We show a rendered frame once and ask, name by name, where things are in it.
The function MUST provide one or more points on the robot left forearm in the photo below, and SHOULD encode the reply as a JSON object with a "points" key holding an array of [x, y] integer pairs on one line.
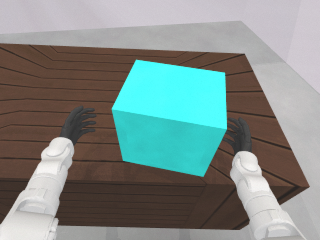
{"points": [[47, 182]]}

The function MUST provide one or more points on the right robot hand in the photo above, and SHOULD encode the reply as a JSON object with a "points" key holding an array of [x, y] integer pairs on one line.
{"points": [[242, 138]]}

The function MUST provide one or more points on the left robot upper arm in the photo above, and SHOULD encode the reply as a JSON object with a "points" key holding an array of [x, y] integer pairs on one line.
{"points": [[25, 225]]}

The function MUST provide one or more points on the robot right forearm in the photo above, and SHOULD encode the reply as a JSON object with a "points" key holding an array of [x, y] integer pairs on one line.
{"points": [[267, 219]]}

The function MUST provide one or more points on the left robot hand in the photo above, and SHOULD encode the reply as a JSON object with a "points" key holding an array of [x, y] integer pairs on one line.
{"points": [[72, 128]]}

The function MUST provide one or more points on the carton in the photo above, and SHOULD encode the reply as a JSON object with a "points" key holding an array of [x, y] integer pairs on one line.
{"points": [[171, 117]]}

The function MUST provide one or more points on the pedestal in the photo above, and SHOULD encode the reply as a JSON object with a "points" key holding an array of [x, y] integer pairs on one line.
{"points": [[41, 84]]}

